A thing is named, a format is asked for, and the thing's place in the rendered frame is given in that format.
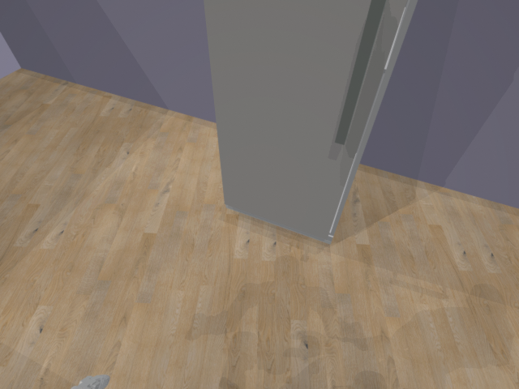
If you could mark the fridge door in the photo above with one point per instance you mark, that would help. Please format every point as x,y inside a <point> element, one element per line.
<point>281,71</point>

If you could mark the handle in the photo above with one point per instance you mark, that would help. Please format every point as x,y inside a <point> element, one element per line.
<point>364,52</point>

